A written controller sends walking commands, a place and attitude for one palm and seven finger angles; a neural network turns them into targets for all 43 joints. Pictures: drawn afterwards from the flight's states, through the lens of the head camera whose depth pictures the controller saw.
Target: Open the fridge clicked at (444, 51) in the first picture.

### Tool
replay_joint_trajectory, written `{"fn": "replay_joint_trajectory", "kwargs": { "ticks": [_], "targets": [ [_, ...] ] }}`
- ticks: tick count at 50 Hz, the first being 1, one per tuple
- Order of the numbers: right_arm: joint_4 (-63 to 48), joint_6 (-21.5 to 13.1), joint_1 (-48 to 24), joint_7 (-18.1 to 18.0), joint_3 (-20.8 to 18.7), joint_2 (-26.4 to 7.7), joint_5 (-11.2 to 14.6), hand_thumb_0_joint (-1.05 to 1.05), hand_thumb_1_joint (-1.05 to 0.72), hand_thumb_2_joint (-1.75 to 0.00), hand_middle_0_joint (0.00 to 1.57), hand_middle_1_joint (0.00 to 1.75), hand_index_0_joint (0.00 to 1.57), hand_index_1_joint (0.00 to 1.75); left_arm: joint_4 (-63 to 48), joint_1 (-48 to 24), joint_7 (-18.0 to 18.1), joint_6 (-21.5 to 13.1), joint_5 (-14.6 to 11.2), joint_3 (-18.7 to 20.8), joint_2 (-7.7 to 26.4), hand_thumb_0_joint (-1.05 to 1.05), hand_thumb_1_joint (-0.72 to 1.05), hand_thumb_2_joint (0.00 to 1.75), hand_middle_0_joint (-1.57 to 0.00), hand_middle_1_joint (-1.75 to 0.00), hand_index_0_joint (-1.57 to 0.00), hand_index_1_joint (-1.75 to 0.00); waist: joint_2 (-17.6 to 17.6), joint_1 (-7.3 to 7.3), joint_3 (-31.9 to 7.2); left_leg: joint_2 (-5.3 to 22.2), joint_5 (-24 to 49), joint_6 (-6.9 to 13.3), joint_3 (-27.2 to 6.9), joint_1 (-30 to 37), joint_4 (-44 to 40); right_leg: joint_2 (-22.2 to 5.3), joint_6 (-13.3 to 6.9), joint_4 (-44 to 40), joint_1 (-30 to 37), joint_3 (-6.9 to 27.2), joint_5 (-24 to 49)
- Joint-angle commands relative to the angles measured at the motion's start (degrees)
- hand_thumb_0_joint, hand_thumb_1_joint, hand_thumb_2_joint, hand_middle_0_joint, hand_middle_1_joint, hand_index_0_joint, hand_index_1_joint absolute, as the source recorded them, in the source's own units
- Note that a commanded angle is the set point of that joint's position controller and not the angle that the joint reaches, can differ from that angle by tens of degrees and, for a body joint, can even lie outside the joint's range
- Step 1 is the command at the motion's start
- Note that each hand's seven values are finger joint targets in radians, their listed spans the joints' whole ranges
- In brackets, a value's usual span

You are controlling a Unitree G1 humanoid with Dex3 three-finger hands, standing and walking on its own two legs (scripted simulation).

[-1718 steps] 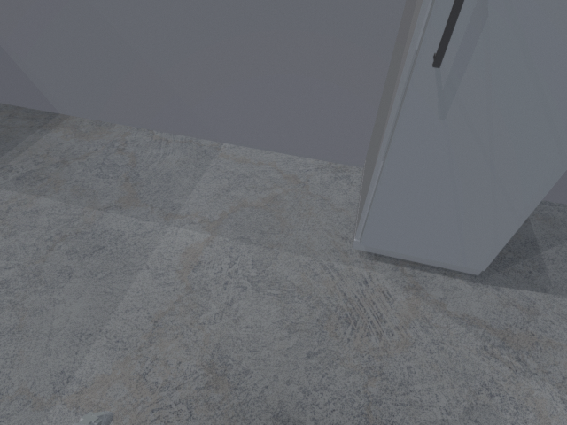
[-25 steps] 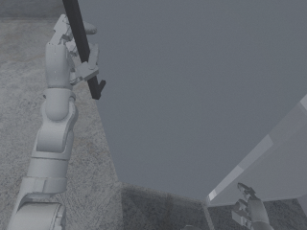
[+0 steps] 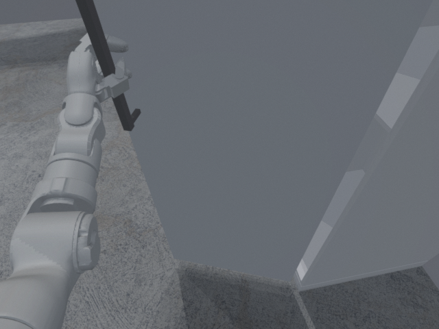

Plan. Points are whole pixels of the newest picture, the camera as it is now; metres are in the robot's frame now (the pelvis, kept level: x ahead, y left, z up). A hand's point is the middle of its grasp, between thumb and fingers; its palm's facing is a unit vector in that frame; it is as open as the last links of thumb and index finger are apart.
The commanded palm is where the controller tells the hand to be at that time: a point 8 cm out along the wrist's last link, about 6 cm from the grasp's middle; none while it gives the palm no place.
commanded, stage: stop walking and hold the door back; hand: left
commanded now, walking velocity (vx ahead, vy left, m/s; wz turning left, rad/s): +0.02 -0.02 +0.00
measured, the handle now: (112, 60) +0.50 +0.19 +0.26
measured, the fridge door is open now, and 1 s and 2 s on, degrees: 68 67 64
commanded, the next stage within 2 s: loosen the grip on the handle in 0.64 s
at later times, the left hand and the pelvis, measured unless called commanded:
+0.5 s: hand (124, 85) +0.46 +0.17 +0.23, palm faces +0.12 -0.98 -0.16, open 5.3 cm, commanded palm +0.43 +0.22 +0.21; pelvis +0.02 +0.02 +0.00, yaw -3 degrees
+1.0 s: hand (117, 80) +0.46 +0.18 +0.24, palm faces +0.17 -0.96 -0.20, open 8.8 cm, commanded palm +0.42 +0.22 +0.23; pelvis +0.01 -0.01 +0.00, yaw -2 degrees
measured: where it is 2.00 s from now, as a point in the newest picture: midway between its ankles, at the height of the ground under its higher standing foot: outside the picture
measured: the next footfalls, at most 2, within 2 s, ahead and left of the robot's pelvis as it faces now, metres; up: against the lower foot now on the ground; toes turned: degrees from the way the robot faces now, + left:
left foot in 0.02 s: +0.10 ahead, +0.13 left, +0.00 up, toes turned +3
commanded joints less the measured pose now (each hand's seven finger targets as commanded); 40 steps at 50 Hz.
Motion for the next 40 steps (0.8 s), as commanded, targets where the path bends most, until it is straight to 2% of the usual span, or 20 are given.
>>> {"fn": "replay_joint_trajectory", "kwargs": {
  "ticks": [1, 2, 3, 4, 5, 7, 8, 9, 11, 13, 15, 18, 22, 28, 29, 36, 37, 38, 39, 40],
  "targets": [
    [-7.1, -3.4, -3.7, 0.4, -2.1, -5.4, -0.2, 0.0, -0.9, -0.9, 0.2, 0.3, 0.2, 0.3, -9.8, -25.1, 1.0, -4.8, -0.8, 2.5, 14.0, 0.0, 0.9, 0.9, -0.45, -1.4, -0.45, -1.4, 3.1, 2.7, -13.4, 7.4, 4.1, 2.9, -9.1, 11.7, -12.6, -0.3, -1.9, 0.4, -6.3, 0.2, -6.9],
    [-8.7, -3.1, -4.7, 0.8, -2.1, -5.6, 0.4, 0.0, -0.9, -0.9, 0.2, 0.3, 0.2, 0.3, -12.0, -26.0, 0.6, -5.1, -1.7, 0.1, 10.9, 0.0, 0.9, 0.9, -0.45, -1.4, -0.45, -1.4, 9.7, 2.98, -13.1, 12.8, 3.8, 6.2, -17.5, 10.0, -16.1, 3.3, -0.6, 6.2, -6.0, -2.0, -6.3],
    [-10.0, -2.7, -4.8, 1.3, -1.3, -3.6, 0.7, 0.0, -0.9, -0.9, 0.2, 0.3, 0.2, 0.3, -12.8, -24.5, 0.4, -4.8, -2.3, -1.0, 8.9, 0.0, 0.9, 0.9, -0.45, -1.4, -0.45, -1.4, 7.9, 3.2, -13.5, 15.3, 2.3, 8.2, -21.0, 7.4, -18.4, 4.5, -0.6, 8.7, -4.6, -1.1, -11.0],
    [-10.3, -2.5, -6.1, 1.2, -1.0, -3.0, 0.3, 0.0, -0.9, -0.9, 0.2, 0.3, 0.2, 0.3, -13.1, -23.5, 0.4, -4.7, -1.9, -1.8, 7.4, 0.0, 0.9, 0.9, -0.45, -1.4, -0.45, -1.4, 8.8, 3.12, -11.8, 15.9, -1.2, 8.9, -19.6, 3.9, -19.1, 3.6, -0.6, 8.1, -3.1, -0.5, -11.9],
    [-9.9, -2.4, -5.5, 1.0, -1.2, -3.6, 0.3, 0.0, -0.9, -0.9, 0.2, 0.3, 0.2, 0.3, -14.1, -23.4, 0.9, -4.9, -1.4, 0.1, 10.0, 0.0, 0.9, 0.9, -0.45, -1.4, -0.45, -1.4, 7.8, 3.62, -11.2, 15.0, -1.1, 8.3, -17.0, 1.4, -17.6, 3.1, -0.6, 4.6, -0.1, -0.2, -9.2],
    [-9.9, -2.5, -4.0, 0.8, -1.4, -4.4, 0.6, 0.0, -0.9, -0.9, 0.2, 0.3, 0.2, 0.3, -18.4, -22.3, 1.2, -5.2, -1.4, 0.4, 11.6, 0.0, 0.9, 0.9, -0.45, -1.4, -0.45, -1.4, 4.1, 3.35, -13.4, 10.3, 9.4, 5.2, -9.3, 2.0, -9.5, 1.4, -1.1, -4.5, 5.0, 1.1, 0.5],
    [-10.2, -2.6, -3.9, 1.0, -1.6, -4.2, 0.5, 0.0, -0.9, -0.9, 0.2, 0.3, 0.2, 0.3, -20.6, -21.3, 1.2, -5.3, -0.9, 0.6, 11.9, 0.0, 0.9, 0.9, -0.45, -1.4, -0.45, -1.4, 2.2, 3.1, -16.1, 7.2, 13.6, 2.6, -4.2, 3.3, -5.1, -1.3, -2.0, -7.7, 7.0, 4.4, 7.6],
    [-10.4, -2.5, -3.7, 1.1, -1.9, -3.5, 0.4, 0.0, -0.9, -0.9, 0.2, 0.3, 0.2, 0.3, -20.3, -17.5, 1.4, -5.0, -0.5, 3.0, 14.4, 0.0, 0.9, 0.9, -0.45, -1.4, -0.45, -1.4, -5.0, 3.0, -18.0, 3.6, 12.6, 0.4, -1.0, 2.7, -0.8, -5.8, -3.7, -9.4, 8.2, 10.6, 13.8],
    [-10.1, -2.0, -4.1, 0.9, -1.9, -2.9, 0.4, 0.0, -0.9, -0.9, 0.2, 0.3, 0.2, 0.3, -19.8, -16.8, 1.7, -4.3, -0.3, 4.7, 16.8, 0.0, 0.9, 0.9, -0.45, -1.4, -0.45, -1.4, -11.5, 3.42, -15.6, 0.8, -0.3, -1.2, -2.3, -0.8, 1.1, -9.5, -5.9, -11.4, 6.8, 13.3, 13.3],
    [-9.8, -1.8, -4.5, 0.8, -1.4, -2.8, 0.3, 0.0, -0.9, -0.9, 0.2, 0.3, 0.2, 0.3, -21.3, -17.2, 1.8, -4.4, -0.6, 4.7, 17.0, 0.0, 0.9, 0.9, -0.45, -1.4, -0.45, -1.4, -10.6, 3.27, -15.2, 1.3, 1.7, -0.7, -3.3, 0.6, -1.1, -9.0, -5.7, -10.4, 6.5, 11.9, 15.5],
    [-9.4, -2.3, -4.8, 0.7, -1.1, -2.5, 0.0, 0.0, -0.9, -0.9, 0.2, 0.3, 0.2, 0.3, -23.2, -17.5, 1.3, -5.0, -0.7, 3.4, 14.5, 0.0, 0.9, 0.9, -0.45, -1.4, -0.45, -1.4, -8.7, 3.09, -18.3, 2.7, 16.0, 0.1, -3.3, 7.4, -5.4, -4.8, -3.3, -5.8, 5.9, 6.1, 20.1],
    [-10.5, -2.2, -6.1, 1.2, -0.7, -2.5, 0.0, 0.0, -0.9, -0.9, 0.2, 0.3, 0.2, 0.3, -26.3, -13.4, 0.7, -5.3, -1.2, 1.6, 11.1, 0.0, 0.9, 0.9, -0.45, -1.4, -0.45, -1.4, 0.9, 3.47, -20.3, 8.5, 29.3, 2.7, -7.2, 13.3, -6.7, 1.0, -0.3, -2.6, 2.4, 1.5, 16.0],
    [-12.0, -2.0, -7.1, 1.6, -0.5, -1.9, 0.0, 0.0, -0.9, -0.9, 0.2, 0.3, 0.2, 0.3, -31.9, -10.3, 0.5, -5.6, -1.4, -1.8, 7.0, 0.0, 0.9, 0.9, -0.45, -1.4, -0.45, -1.4, 0.9, 3.45, -19.4, 8.5, 27.7, 2.6, -6.9, 11.5, -7.3, 1.5, -0.7, -3.5, 3.2, 1.4, 14.5],
    [-13.1, -1.8, -8.7, 1.7, -0.3, -1.3, -0.1, 0.0, -0.9, -0.9, 0.2, 0.3, 0.2, 0.3, -38.2, -7.7, 1.3, -5.1, -1.3, -0.6, 8.2, 0.0, 0.9, 0.9, -0.45, -1.4, -0.45, -1.4, 1.2, 3.5, -20.4, 7.4, 25.2, 1.4, -4.4, 12.8, -6.5, 1.1, -0.8, -4.7, 2.2, 2.3, 16.9],
    [-13.3, -1.9, -9.0, 1.7, -0.2, -0.9, -0.1, 0.0, -0.9, -0.9, 0.2, 0.3, 0.2, 0.3, -39.2, -8.8, 1.2, -5.0, -1.4, -2.5, 6.2, 0.0, 0.9, 0.9, -0.45, -1.4, -0.45, -1.4, 0.5, 3.25, -20.6, 7.1, 24.5, 1.3, -3.8, 13.4, -6.2, 1.0, -0.7, -5.1, 1.7, 2.4, 17.3],
    [-11.6, -1.5, -7.9, 1.0, -0.4, -1.3, 0.2, 0.0, -0.9, -0.9, 0.2, 0.3, 0.2, 0.3, -33.0, -14.7, 1.9, -3.9, -1.2, -3.6, 6.7, 0.0, 0.9, 0.9, -0.45, -1.4, -0.45, -1.4, 0.1, 2.77, -18.5, 6.0, 18.2, 1.1, -3.0, 13.1, -6.4, 0.3, -0.7, -8.4, -1.3, 3.5, 12.4],
    [-15.7, -3.6, -2.8, 2.4, 1.1, 2.7, 0.8, 0.0, -0.9, -0.9, 0.2, 0.3, 0.2, 0.3, -41.7, -50.6, 4.4, -6.5, 8.2, 21.4, 42.4, 0.0, 0.9, 0.9, -0.45, -1.4, -0.45, -1.4, 11.5, 4.69, -11.9, 3.3, -0.7, 1.7, -2.0, 8.8, -15.4, 2.3, -1.3, -5.6, -1.7, 5.0, -6.2],
    [-10.0, -5.5, -4.1, 3.0, -3.4, 1.0, -2.2, 0.0, -0.9, -0.9, 0.2, 0.3, 0.2, 0.3, -20.3, -33.3, -0.9, -0.4, 8.8, 4.8, 18.4, 0.0, 0.78, 0.84, -0.45, -1.4, -0.45, -1.4, -3.9, 0.12, -25.7, -1.0, 12.6, 0.3, -2.6, 10.5, -10.6, 4.4, -5.3, -4.8, -1.3, 0.6, 7.8],
    [-10.7, -6.1, 0.4, 2.7, -3.1, -0.8, -0.8, 0.0, -0.9, -0.9, 0.2, 0.3, 0.2, 0.3, -24.2, -27.1, -0.3, -0.9, 4.3, 4.6, 13.2, 0.0, 0.66, 0.78, -0.45, -1.4, -0.45, -1.4, -10.9, -2.36, -22.9, 0.4, 15.0, 1.4, -3.6, 12.3, -10.4, 6.5, -3.7, -6.5, -2.0, -1.2, 9.1],
    [-11.3, -6.9, 0.3, 3.1, -2.7, -1.9, -1.3, 0.0, -0.9, -0.9, 0.2, 0.3, 0.2, 0.3, -24.6, -25.1, -1.9, -0.7, 2.7, 4.2, 11.5, 0.0, 0.54, 0.73, -0.45, -1.4, -0.45, -1.4, -11.8, -1.25, -26.0, 0.9, 13.1, 1.0, -3.6, 14.0, -11.2, 6.2, -3.4, -7.2, -1.7, -0.1, 8.6]
  ]
}}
